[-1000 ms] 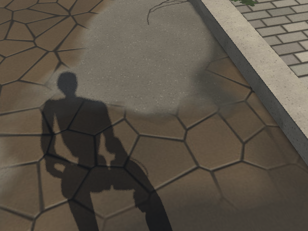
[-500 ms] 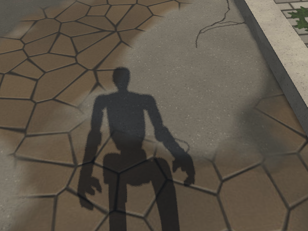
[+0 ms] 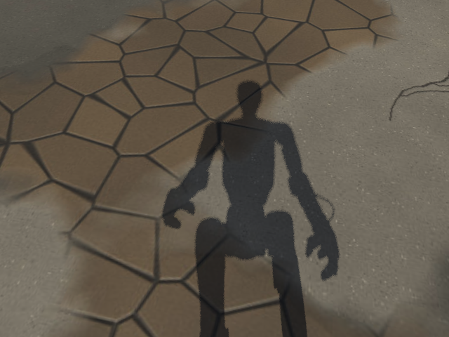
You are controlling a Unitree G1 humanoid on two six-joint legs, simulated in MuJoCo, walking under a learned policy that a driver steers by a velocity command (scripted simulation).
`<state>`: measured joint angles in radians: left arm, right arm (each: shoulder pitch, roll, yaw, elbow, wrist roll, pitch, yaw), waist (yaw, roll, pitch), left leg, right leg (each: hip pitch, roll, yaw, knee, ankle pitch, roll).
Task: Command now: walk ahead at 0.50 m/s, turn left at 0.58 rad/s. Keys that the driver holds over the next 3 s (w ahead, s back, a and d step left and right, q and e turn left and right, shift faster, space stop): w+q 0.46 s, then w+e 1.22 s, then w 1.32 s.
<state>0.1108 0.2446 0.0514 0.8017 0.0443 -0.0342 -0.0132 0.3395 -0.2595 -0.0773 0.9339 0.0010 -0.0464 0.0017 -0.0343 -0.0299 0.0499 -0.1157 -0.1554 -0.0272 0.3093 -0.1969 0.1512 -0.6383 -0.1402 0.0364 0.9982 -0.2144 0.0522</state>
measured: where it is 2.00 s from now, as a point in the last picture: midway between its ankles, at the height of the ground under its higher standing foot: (211, 180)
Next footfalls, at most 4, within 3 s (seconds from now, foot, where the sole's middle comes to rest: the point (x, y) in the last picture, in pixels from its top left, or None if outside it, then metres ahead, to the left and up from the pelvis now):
0.28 right None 0.35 -0.12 -0.78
0.76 left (162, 326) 0.50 0.17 -0.78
1.28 right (221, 234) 0.81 -0.01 -0.78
1.80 left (190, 160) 1.13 0.10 -0.78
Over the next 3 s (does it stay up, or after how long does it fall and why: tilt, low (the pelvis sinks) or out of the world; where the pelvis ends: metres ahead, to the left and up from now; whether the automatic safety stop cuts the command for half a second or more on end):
stays up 1.54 -0.16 -0.01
